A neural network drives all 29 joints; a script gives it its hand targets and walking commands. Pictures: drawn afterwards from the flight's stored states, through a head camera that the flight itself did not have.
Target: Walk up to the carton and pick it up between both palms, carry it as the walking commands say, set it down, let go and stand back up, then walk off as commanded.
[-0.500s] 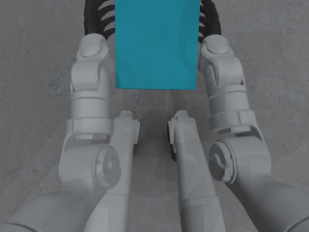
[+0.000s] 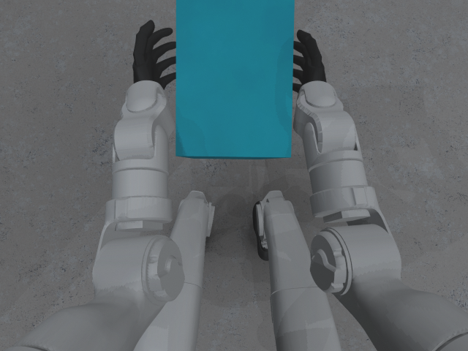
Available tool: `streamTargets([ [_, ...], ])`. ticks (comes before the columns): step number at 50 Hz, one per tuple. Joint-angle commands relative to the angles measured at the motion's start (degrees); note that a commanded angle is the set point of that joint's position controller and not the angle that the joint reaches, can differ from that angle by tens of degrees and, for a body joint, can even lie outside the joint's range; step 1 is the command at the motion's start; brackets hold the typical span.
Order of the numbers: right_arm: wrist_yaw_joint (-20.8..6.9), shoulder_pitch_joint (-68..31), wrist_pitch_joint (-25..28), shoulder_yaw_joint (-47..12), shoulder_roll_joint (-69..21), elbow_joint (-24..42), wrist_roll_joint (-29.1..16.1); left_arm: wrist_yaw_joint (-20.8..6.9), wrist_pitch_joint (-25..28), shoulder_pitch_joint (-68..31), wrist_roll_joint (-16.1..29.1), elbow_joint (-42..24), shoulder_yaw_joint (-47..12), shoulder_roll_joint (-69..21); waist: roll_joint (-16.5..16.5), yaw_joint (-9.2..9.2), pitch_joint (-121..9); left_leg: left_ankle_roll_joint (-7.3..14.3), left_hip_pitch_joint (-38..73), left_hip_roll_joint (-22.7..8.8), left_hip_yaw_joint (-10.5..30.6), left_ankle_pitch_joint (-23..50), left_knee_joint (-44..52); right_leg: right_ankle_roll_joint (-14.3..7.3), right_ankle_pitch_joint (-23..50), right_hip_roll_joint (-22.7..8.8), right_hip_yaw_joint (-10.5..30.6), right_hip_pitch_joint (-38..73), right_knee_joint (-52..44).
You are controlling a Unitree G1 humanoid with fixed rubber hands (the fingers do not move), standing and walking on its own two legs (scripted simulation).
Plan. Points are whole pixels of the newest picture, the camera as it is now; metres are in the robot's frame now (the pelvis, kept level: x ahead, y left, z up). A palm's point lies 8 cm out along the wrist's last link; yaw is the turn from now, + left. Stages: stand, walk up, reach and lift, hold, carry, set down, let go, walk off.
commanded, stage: reach and lift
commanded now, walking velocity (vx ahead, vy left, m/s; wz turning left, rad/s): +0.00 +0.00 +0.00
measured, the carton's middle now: (230, 94) +0.47 +0.03 -0.11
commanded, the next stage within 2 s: none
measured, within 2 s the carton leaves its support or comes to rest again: neither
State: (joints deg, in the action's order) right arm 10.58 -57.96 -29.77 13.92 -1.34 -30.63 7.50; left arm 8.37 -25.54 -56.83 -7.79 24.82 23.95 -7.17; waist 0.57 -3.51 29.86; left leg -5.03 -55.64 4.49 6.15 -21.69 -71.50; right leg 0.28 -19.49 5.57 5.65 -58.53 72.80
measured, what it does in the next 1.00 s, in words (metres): rises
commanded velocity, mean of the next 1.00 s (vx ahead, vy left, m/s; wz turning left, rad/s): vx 0.00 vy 0.00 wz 0.00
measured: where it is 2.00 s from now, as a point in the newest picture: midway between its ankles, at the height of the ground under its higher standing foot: (228, 241)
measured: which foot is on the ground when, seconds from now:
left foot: down 0.00-1.00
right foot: down 0.00-1.00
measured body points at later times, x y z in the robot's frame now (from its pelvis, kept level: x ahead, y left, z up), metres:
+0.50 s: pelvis +0.01 -0.01 +0.06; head +0.21 +0.00 +0.46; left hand +0.44 +0.15 +0.04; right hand +0.46 -0.09 +0.02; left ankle +0.14 +0.16 -0.61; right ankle +0.16 -0.10 -0.61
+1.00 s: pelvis +0.12 +0.01 +0.11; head +0.06 -0.01 +0.56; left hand +0.44 +0.15 +0.16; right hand +0.46 -0.08 +0.14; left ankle +0.14 +0.16 -0.61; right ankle +0.16 -0.10 -0.61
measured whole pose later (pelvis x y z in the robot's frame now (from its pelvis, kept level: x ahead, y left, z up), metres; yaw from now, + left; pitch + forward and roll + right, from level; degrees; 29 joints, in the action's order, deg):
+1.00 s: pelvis +0.12 +0.01 +0.11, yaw +0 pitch -4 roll +1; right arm 8.4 -31.2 -33.9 18.0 -9.1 -44.7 15.8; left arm 5.9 -29.6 -32.7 -19.5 41.8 27.9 -13.5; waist -1.0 -5.5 -3.9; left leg -2.3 -14.7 2.4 6.8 -18.2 -36.8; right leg -0.8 -17.6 3.6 6.6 -17.8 39.7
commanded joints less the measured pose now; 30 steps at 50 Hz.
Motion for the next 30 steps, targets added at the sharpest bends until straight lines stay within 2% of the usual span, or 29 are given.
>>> streamTargets([
  [1, -15.3, -49.4, 6.5, -35.7, -63.3, 11.1, -11.7, -14.3, -1.6, -32.9, 9.3, 7.2, -42.8, -66.5, -2.5, -1.36, -119.3, 3.1, 26.5, 3.5, -4.8, 4.7, 13.0, 0.4, 1.2, 2.5, -1.6, 37.3, -14.0],
  [2, -15.6, -49.8, 6.5, -38.1, -66.2, 12.2, -13.3, -14.5, -1.1, -36.0, 10.6, 2.2, -44.2, -65.3, 0.0, -3.16, -119.3, 3.7, 26.6, 3.5, -4.7, 3.2, 13.2, 0.6, -0.3, 2.1, -1.0, 37.8, -14.6],
  [3, -15.4, -49.8, 6.1, -38.0, -64.9, 13.6, -12.5, -14.9, -1.2, -36.1, 11.6, 1.9, -44.4, -65.4, 1.8, -0.93, -120.7, 3.6, 27.1, 3.5, -4.5, 4.6, 13.4, 0.8, 1.2, 2.3, -1.2, 40.4, -15.7],
  [4, -15.1, -50.8, 6.0, -41.6, -67.7, 19.3, -14.5, -14.9, -1.0, -35.2, 12.3, -1.6, -45.6, -65.1, 3.1, -3.27, -126.5, 4.2, 28.9, 3.6, -4.3, 8.1, 13.7, 1.4, 4.2, 2.2, -1.1, 45.3, -15.8],
  [5, -15.1, -48.3, 5.5, -40.7, -68.7, 15.1, -14.8, -14.9, -0.9, -35.9, 12.5, -1.1, -45.6, -64.2, 3.3, -3.47, -121.8, 4.5, 28.4, 3.1, -4.3, 8.0, 15.0, 1.4, 4.5, 2.1, -0.6, 44.9, -16.9],
  [6, -15.2, -46.4, 5.3, -39.5, -67.0, 13.3, -12.2, -15.3, -1.2, -32.5, 11.5, 2.1, -43.9, -64.2, 4.4, -2.22, -119.7, 4.5, 26.8, 3.2, -4.4, 7.1, 14.7, 1.3, 3.8, 2.1, -0.5, 44.5, -17.7],
  [7, -15.2, -49.1, 6.0, -40.8, -68.2, 17.1, -13.7, -15.8, -1.2, -30.6, 10.9, 4.4, -42.8, -64.9, 4.8, -5.15, -120.1, 4.9, 26.6, 3.1, -4.2, 6.5, 15.7, 1.3, 3.3, 1.7, 0.2, 45.5, -18.3],
  [8, -15.4, -46.4, 5.8, -38.4, -67.8, 10.9, -12.5, -15.7, -1.2, -30.4, 8.8, 7.2, -40.7, -63.1, 4.1, -5.36, -111.7, 5.3, 25.9, 2.9, -3.8, 4.1, 17.0, 1.6, 0.2, 1.1, 0.6, 42.0, -19.3],
  [9, -15.7, -47.2, 6.5, -39.6, -67.7, 13.7, -12.1, -15.8, -0.8, -29.1, 8.8, 6.1, -41.1, -64.6, 4.6, -5.48, -114.5, 4.9, 25.9, 2.7, -3.6, 4.9, 17.1, 1.2, 1.2, 1.8, 0.2, 41.7, -18.9],
  [10, -15.9, -46.9, 6.4, -40.5, -67.7, 13.8, -13.0, -16.0, -1.0, -31.2, 10.4, 4.0, -43.8, -64.4, 4.6, -3.85, -114.1, 4.8, 29.6, 2.7, -3.3, 5.3, 18.4, 1.2, 1.2, 1.6, -0.1, 42.1, -20.2],
  [12, -15.5, -48.0, 6.6, -42.1, -68.6, 18.3, -14.3, -16.0, -0.8, -31.7, 11.7, -0.5, -45.4, -64.7, 2.4, -4.7, -120.1, 4.7, 32.0, 3.3, -4.3, 9.4, 18.4, 1.2, 6.4, 1.5, 0.6, 48.4, -21.2],
  [13, -15.4, -47.4, 6.2, -43.5, -67.6, 22.4, -15.1, -16.0, -1.3, -30.6, 13.4, -4.6, -47.8, -65.6, 3.3, -2.86, -125.1, 4.4, 37.5, 3.5, -4.1, 13.2, 18.9, 1.4, 10.5, 2.1, 0.1, 52.7, -21.8],
  [14, -15.5, -43.1, 6.4, -38.1, -66.9, 12.8, -12.6, -16.4, -1.1, -30.9, 10.3, 0.7, -44.9, -63.6, -0.2, -3.52, -112.1, 4.1, 30.5, 2.5, -3.7, 7.3, 20.1, 1.0, 4.9, 1.5, 0.4, 43.9, -21.7],
  [15, -15.6, -48.0, 7.0, -39.3, -66.8, 15.8, -13.9, -16.3, -1.0, -33.2, 10.9, 1.4, -44.9, -64.7, 0.1, -3.71, -112.5, 4.7, 31.8, 2.4, -3.2, 4.5, 21.7, 0.7, 1.5, 0.9, 0.8, 45.8, -23.2],
  [16, -15.9, -45.4, 7.0, -41.5, -69.1, 18.1, -14.1, -16.3, -0.6, -31.5, 11.5, -2.1, -46.4, -65.9, 1.3, -4.57, -119.4, 4.6, 35.5, 2.8, -4.0, 8.4, 21.3, 0.7, 5.3, 1.5, 0.6, 49.6, -23.6],
  [17, -15.8, -42.6, 7.0, -37.3, -65.9, 12.3, -12.7, -16.2, -1.3, -30.5, 10.5, 1.9, -46.5, -64.9, -2.3, -1.33, -113.0, 4.3, 34.4, 2.2, -3.0, 5.6, 22.4, 0.5, 2.3, 1.1, 0.1, 45.4, -23.6],
  [18, -15.6, -43.5, 6.9, -40.8, -69.3, 18.1, -14.4, -16.0, -0.8, -30.7, 11.8, -3.2, -48.1, -66.9, -0.4, -2.93, -120.1, 4.5, 38.7, 3.1, -4.2, 10.1, 23.0, 0.8, 7.3, 1.7, 0.0, 52.5, -24.6],
  [19, -15.5, -43.1, 6.9, -38.3, -66.6, 12.3, -12.3, -16.1, -0.7, -29.3, 9.2, 2.5, -44.7, -63.2, -1.1, -3.98, -110.5, 4.5, 33.2, 2.4, -4.3, 5.9, 23.6, 0.8, 2.9, 1.3, 0.6, 47.7, -24.7],
  [20, -15.9, -44.1, 6.8, -40.5, -69.1, 15.0, -13.4, -16.2, -0.6, -29.6, 9.7, 0.3, -45.4, -65.3, 0.7, -4.52, -114.0, 4.9, 35.6, 2.6, -4.4, 6.2, 24.3, 0.8, 3.5, 1.3, 0.8, 51.3, -26.0],
  [21, -15.6, -42.4, 6.5, -39.4, -69.8, 11.3, -13.4, -16.4, -0.4, -30.3, 9.0, 1.1, -44.9, -64.1, -0.9, -4.34, -109.4, 5.1, 34.3, 2.3, -4.4, 5.1, 25.3, 1.2, 2.2, 0.4, 1.2, 49.1, -26.9],
  [22, -15.7, -41.5, 6.6, -38.8, -69.5, 13.8, -12.9, -16.5, -0.4, -32.5, 11.2, -3.5, -48.0, -66.0, -0.3, -1.68, -117.0, 4.7, 37.4, 2.7, -4.3, 6.6, 25.4, 0.9, 4.4, 1.2, 0.4, 54.0, -27.3],
  [23, -15.4, -39.6, 6.5, -38.8, -69.1, 11.7, -12.2, -16.8, -0.7, -29.0, 10.4, 2.4, -45.3, -65.5, 0.6, -2.21, -111.4, 5.0, 36.8, 2.6, -4.2, 8.2, 25.6, 0.8, 5.6, 0.6, 0.8, 53.9, -28.2],
  [24, -15.6, -40.8, 6.7, -38.3, -68.8, 12.5, -12.3, -16.8, -0.9, -28.6, 9.9, 2.8, -44.7, -65.7, -0.4, -2.97, -107.9, 5.0, 36.4, 2.2, -4.2, 5.3, 26.6, 0.8, 2.2, 0.3, 1.0, 52.5, -28.8],
  [25, -15.3, -41.5, 7.1, -36.7, -67.9, 10.8, -11.6, -17.1, -1.1, -25.1, 7.9, 8.7, -42.2, -65.4, -1.2, -2.8, -102.7, 5.0, 34.3, 1.8, -4.1, 3.3, 28.0, 0.8, 0.8, 0.2, 0.3, 49.8, -29.6],
  [26, -16.1, -39.1, 6.6, -35.2, -70.0, 4.8, -10.8, -17.3, -0.6, -26.5, 6.0, 9.3, -39.2, -63.2, 0.1, -5.71, -95.0, 5.5, 31.7, 1.6, -4.8, 0.6, 28.1, 1.0, -3.1, -0.8, 2.2, 47.2, -30.9],
  [27, -15.9, -40.4, 7.2, -36.6, -69.4, 10.2, -10.8, -17.6, -0.6, -25.5, 7.8, 7.3, -40.9, -66.5, 1.3, -2.67, -102.4, 5.5, 34.2, 2.2, -5.1, 2.8, 28.1, 0.8, -0.3, 0.2, 0.8, 51.2, -31.5],
  [28, -15.6, -42.4, 7.3, -40.1, -71.6, 14.5, -12.7, -17.4, -0.8, -26.1, 9.4, 4.4, -42.7, -67.9, 2.2, -3.24, -108.2, 5.5, 40.3, 2.1, -4.2, 7.3, 29.3, 1.1, 3.0, 0.2, 0.5, 56.2, -31.9],
  [29, -15.3, -38.1, 6.8, -37.6, -71.9, 10.2, -11.8, -17.7, -1.4, -20.7, 7.1, 11.5, -40.3, -67.0, 1.0, -4.26, -96.9, 5.7, 37.4, 1.8, -5.1, 8.0, 29.8, 1.3, 4.7, 0.2, 0.4, 52.4, -32.1],
  [30, -15.4, -35.4, 6.4, -35.9, -72.4, 8.5, -10.4, -17.9, -1.8, -17.6, 6.2, 13.8, -36.8, -68.1, 2.7, -4.3, -93.4, 5.8, 36.3, 1.7, -5.5, 7.7, 30.3, 1.3, 4.3, 0.1, 0.7, 52.5, -32.9],
])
